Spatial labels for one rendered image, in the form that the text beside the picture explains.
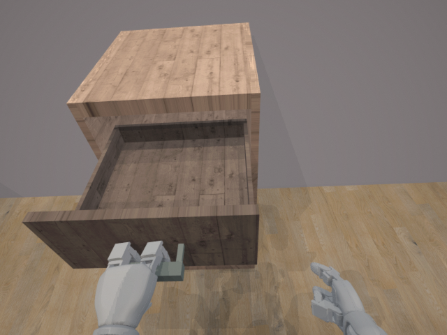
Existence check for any cabinet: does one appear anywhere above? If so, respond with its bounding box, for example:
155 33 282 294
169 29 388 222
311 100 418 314
66 22 261 270

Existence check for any robot left hand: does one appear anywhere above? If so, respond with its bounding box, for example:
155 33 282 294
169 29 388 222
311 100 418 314
94 241 170 329

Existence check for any robot right hand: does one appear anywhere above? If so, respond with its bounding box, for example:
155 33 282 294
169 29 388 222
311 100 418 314
310 262 365 331

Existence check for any right robot forearm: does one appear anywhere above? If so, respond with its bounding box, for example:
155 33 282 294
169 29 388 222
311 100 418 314
343 311 387 335

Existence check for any drawer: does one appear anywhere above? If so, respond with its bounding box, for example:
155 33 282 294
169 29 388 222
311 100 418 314
22 119 259 269

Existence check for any handle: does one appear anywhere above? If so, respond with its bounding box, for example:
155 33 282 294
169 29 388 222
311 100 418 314
129 244 185 282

